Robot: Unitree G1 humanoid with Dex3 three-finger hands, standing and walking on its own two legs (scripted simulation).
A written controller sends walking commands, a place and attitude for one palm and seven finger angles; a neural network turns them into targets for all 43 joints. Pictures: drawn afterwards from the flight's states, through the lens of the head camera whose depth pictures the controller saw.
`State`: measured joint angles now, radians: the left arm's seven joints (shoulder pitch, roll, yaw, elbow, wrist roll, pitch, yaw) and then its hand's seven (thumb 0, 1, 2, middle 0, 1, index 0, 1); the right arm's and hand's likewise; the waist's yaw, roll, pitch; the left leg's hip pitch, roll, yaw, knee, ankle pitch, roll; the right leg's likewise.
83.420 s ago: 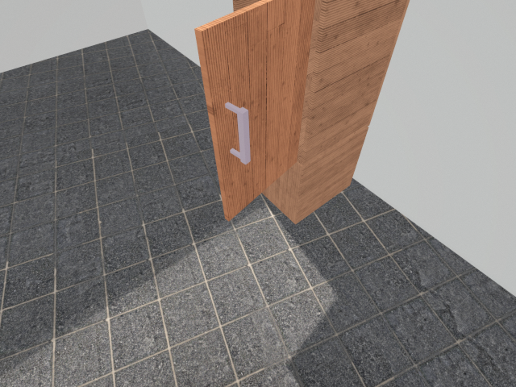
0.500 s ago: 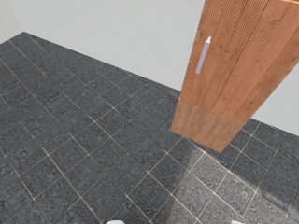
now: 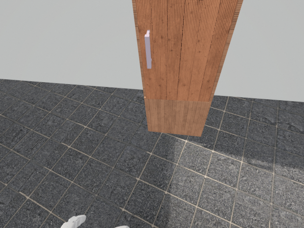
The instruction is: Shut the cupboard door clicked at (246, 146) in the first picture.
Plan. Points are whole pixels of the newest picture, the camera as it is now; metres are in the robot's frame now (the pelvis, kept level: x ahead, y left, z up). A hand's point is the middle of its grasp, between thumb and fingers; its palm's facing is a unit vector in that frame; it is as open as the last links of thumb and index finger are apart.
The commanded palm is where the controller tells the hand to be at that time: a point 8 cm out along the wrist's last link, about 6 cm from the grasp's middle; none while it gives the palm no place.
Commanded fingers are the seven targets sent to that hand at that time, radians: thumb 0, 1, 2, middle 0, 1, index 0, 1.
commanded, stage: take the last steps up to it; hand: left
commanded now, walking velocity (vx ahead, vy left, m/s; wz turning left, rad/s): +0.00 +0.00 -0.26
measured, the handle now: (148, 50) +0.80 +0.04 +0.01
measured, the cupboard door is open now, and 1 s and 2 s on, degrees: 2 2 2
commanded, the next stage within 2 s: come to a stop and stand still in 1.10 s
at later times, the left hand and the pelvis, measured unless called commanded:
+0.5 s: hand out of the picture +0.11 +0.20 -0.16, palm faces -0.11 -0.99 -0.13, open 7.4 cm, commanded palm none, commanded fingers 0.00 0.90 0.90 -0.20 -0.30 -0.20 -0.30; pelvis +0.06 +0.01 +0.02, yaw -7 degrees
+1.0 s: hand (136, 173) +0.31 +0.08 -0.15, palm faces -0.12 -0.97 -0.20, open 7.2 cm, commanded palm none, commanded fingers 0.00 0.90 0.90 -0.20 -0.30 -0.20 -0.30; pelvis +0.21 -0.09 +0.01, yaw -7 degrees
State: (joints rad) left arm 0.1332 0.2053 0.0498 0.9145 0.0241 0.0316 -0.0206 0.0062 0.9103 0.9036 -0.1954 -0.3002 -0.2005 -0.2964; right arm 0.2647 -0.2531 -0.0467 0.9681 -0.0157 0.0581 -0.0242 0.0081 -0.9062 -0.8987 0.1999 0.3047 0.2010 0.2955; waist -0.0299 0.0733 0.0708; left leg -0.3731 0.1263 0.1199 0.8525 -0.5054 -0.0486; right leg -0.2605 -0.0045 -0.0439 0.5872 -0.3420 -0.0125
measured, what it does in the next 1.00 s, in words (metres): walks ahead: left foot, then right foot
